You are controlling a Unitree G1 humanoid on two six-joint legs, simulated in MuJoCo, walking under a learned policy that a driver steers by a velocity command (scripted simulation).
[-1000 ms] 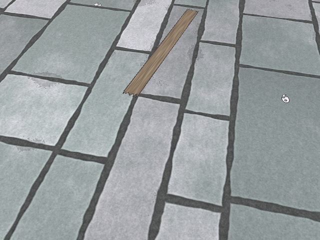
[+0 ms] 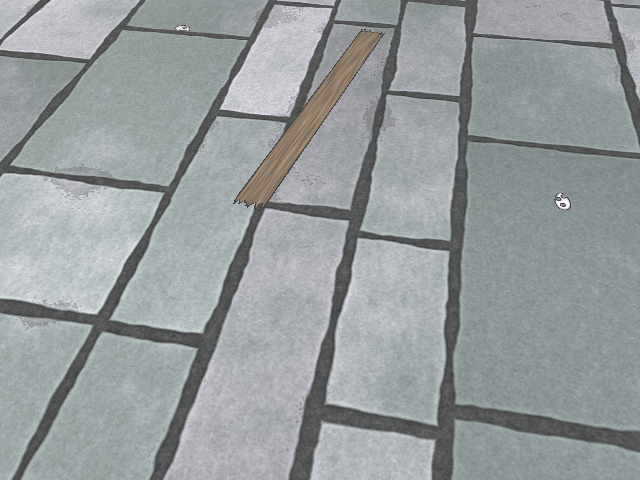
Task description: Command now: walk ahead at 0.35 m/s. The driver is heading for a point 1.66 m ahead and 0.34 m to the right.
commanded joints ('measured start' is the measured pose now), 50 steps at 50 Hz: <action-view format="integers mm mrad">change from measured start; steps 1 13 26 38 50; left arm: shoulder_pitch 257 104 18 -431 -134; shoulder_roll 180 219 106 79 150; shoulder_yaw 46 59 60 46 73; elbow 35 -56 -162 -310 -237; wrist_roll -19 -4 0 3 24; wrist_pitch -32 -3 8 -18 -22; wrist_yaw -9 15 6 -44 -49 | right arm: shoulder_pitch -195 -246 -93 136 -12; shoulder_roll -50 -105 -111 -166 -153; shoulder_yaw -1 -5 -18 -31 -27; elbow -130 -260 -139 -73 -157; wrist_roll -2 -3 -37 -15 -1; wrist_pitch -58 -48 -71 -33 -70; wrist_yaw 11 52 43 -3 5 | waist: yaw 109 -42 38 -88 43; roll -208 -177 86 18 -43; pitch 142 101 45 122 -55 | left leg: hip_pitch -383 -69 -12 234 -438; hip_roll -51 18 227 236 125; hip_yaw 66 124 -168 -17 -16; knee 131 51 -526 -516 613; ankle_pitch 4 350 179 340 48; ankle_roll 41 -8 199 172 32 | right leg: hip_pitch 213 11 -369 -503 185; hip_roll -157 -208 -159 -94 -285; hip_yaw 312 51 34 -42 305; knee -291 -502 541 -50 -382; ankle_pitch -12 493 199 526 304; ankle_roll -171 -91 -27 24 -202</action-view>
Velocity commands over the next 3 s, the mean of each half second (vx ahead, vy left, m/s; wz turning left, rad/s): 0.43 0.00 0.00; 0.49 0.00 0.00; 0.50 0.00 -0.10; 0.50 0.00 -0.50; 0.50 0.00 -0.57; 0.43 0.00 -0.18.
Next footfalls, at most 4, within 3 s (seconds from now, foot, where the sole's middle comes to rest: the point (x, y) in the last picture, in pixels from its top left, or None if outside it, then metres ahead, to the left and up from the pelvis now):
0.34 left None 0.32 0.16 -0.76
0.90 right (379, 428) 0.64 -0.08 -0.76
1.44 left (276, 311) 0.95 0.16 -0.76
1.98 right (389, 242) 1.18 -0.14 -0.76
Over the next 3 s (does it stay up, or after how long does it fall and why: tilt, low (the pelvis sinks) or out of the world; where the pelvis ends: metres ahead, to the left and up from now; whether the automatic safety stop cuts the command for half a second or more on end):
stays up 1.52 -0.29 0.00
